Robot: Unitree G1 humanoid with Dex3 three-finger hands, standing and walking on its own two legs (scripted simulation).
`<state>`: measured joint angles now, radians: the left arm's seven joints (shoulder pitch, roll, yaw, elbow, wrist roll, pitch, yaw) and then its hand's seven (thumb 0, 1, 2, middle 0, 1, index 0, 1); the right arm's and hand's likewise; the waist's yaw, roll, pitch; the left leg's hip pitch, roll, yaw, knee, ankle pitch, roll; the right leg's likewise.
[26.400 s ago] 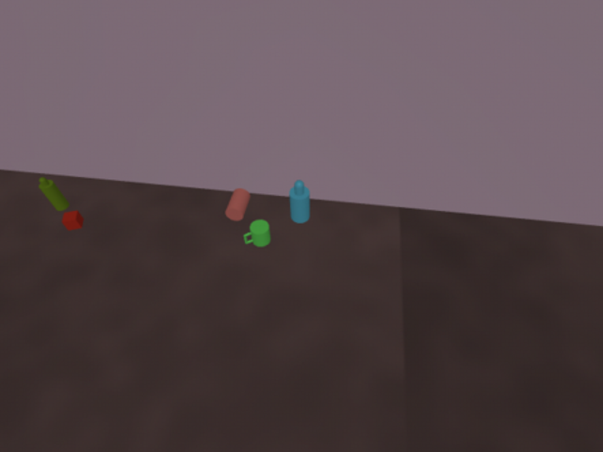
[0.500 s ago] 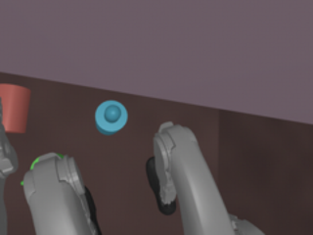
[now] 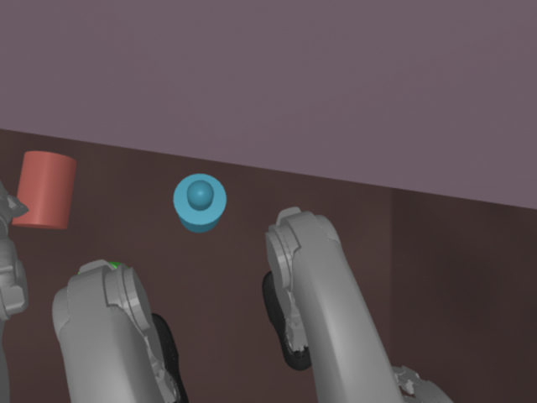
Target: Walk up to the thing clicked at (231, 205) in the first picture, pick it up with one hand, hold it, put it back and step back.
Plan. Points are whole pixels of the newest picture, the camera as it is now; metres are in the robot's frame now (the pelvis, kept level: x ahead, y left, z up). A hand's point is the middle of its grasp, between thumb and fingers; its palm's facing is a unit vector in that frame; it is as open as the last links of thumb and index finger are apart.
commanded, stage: home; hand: left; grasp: from above
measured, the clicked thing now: (46, 191) +0.49 +0.29 -0.29
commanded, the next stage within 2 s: none
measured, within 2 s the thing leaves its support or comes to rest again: neither
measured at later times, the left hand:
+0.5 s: hand out of the picture +0.39 +0.32 -0.08, palm faces -0.46 -0.19 -0.87, open 10.2 cm
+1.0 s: hand out of the picture +0.25 +0.25 +0.14, palm faces -0.17 -0.81 -0.55, open 7.7 cm
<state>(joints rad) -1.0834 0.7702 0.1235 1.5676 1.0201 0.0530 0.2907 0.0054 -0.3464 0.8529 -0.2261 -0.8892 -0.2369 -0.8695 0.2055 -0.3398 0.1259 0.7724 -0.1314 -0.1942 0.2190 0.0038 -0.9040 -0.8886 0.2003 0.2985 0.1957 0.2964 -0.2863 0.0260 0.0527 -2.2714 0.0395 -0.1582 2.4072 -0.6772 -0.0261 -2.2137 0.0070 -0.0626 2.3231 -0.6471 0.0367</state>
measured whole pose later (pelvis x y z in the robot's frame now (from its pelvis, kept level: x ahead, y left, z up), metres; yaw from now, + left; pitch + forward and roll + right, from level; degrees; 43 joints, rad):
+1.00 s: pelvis +0.02 +0.01 +0.22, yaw +6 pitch +27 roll -4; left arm 0.10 0.38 0.01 0.15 0.30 0.15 0.00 0.01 0.81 0.90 -0.21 -0.33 -0.21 -0.33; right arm 0.09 -0.23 -0.02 0.53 0.04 -0.04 -0.03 0.01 -0.90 -0.89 0.21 0.30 0.20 0.30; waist -0.03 0.05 -0.19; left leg -1.56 0.04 -0.06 1.69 -0.61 -0.01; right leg -1.51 -0.03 -0.04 1.64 -0.60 0.03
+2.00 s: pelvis +0.09 +0.01 +0.38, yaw +9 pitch +9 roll -2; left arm 0.50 0.22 0.04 -0.11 -0.05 0.45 0.02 0.01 0.62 0.73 -0.17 -0.25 -0.17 -0.25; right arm 0.29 -0.22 0.03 0.54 0.00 -0.23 -0.17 0.01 -0.90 -0.89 0.21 0.30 0.20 0.30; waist -0.04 0.05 -0.15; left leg -0.67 0.04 -0.05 1.00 -0.49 -0.02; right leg -0.62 -0.03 -0.06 0.94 -0.48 0.03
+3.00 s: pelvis +0.09 +0.01 +0.38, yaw +8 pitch +9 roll -2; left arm 0.50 0.22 0.03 -0.12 -0.05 0.46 0.02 0.02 0.90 0.89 -0.20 -0.30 -0.20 -0.29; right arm 0.29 -0.22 0.02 0.54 0.00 -0.24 -0.18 0.02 -0.90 -0.89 0.21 0.30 0.20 0.30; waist -0.04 0.05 -0.15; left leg -0.69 0.05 -0.05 1.01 -0.49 -0.02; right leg -0.63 -0.03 -0.06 0.95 -0.48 0.02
